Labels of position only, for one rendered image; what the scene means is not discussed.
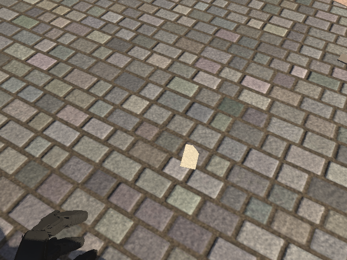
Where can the robot left hand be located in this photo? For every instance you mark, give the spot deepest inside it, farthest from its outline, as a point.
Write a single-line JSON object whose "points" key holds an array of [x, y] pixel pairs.
{"points": [[35, 244]]}

